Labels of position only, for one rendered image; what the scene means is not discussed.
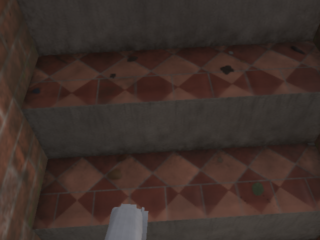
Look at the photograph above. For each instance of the left robot thigh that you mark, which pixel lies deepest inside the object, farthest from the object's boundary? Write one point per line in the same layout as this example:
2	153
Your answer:
128	222

